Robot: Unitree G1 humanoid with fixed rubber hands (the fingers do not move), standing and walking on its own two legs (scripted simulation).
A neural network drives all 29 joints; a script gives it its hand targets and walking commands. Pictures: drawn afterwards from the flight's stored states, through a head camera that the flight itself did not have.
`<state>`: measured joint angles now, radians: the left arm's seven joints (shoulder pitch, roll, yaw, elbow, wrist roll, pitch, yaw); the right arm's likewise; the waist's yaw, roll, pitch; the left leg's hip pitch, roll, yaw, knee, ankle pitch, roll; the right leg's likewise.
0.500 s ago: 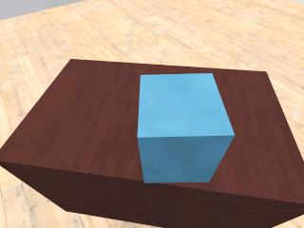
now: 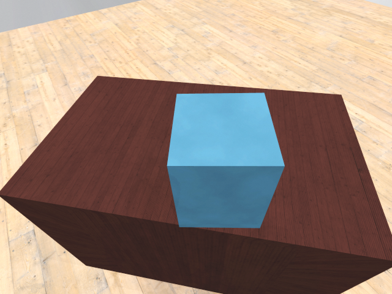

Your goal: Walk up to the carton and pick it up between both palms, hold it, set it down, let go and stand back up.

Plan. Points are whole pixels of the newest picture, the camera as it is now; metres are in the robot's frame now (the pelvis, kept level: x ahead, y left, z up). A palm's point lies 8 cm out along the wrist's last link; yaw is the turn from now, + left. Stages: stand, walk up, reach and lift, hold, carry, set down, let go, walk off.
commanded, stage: walk up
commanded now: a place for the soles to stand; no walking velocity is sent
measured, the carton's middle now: (219, 163) +0.42 -0.03 +0.02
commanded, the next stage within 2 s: reach and lift in 2.00 s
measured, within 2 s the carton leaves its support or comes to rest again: neither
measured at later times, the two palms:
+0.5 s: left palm out of the picture -0.01 +0.24 -0.14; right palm out of the picture -0.02 -0.22 -0.14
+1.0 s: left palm out of the picture -0.04 +0.25 -0.14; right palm out of the picture -0.01 -0.25 -0.14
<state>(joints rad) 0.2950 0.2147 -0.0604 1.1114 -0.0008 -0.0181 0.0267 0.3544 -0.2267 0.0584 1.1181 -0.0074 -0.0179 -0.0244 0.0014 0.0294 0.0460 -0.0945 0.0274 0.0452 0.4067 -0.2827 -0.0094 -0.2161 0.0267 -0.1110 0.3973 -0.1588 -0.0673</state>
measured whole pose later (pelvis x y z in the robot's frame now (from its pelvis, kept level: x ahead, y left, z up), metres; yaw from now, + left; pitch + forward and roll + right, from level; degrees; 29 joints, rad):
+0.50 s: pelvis +0.01 +0.01 +0.00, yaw +2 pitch -1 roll +0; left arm 0.29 0.20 -0.06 1.12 0.00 -0.02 0.03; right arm 0.35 -0.20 0.06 1.14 0.00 -0.04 -0.04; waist 0.01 0.01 0.04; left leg -0.11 0.01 0.02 0.42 -0.30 0.00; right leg -0.22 0.01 -0.14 0.41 -0.18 -0.06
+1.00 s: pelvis -0.02 -0.01 +0.00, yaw +4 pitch -2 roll +0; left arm 0.25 0.25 -0.04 1.13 -0.01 0.02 0.03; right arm 0.32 -0.22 0.06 1.07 -0.01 -0.03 -0.04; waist 0.00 0.01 0.05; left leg -0.17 0.02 -0.03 0.47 -0.28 -0.01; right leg -0.24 0.01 -0.18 0.41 -0.15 -0.07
